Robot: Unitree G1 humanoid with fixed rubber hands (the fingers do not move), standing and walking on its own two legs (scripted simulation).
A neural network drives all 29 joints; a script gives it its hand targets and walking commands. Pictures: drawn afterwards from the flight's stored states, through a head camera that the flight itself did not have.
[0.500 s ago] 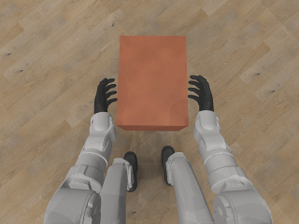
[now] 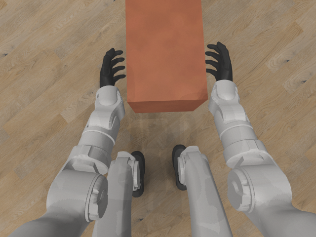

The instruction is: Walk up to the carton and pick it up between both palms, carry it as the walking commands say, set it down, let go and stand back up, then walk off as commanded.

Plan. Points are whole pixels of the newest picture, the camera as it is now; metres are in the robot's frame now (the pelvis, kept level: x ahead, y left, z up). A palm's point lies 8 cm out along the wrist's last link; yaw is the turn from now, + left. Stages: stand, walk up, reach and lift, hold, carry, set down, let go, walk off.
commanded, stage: set down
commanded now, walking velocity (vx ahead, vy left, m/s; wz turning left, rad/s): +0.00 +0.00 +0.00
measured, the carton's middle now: (163, 63) +0.53 -0.04 -0.24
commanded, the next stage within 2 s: none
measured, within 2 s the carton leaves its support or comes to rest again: neither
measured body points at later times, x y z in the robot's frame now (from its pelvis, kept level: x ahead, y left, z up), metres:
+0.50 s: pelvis -0.02 +0.00 -0.09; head +0.29 -0.03 +0.24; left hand +0.49 +0.09 -0.22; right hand +0.50 -0.19 -0.21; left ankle +0.09 +0.10 -0.55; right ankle +0.11 -0.11 -0.55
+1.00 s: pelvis -0.01 +0.00 -0.14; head +0.35 -0.03 +0.13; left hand +0.52 +0.09 -0.32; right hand +0.52 -0.19 -0.31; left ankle +0.09 +0.11 -0.55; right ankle +0.11 -0.11 -0.55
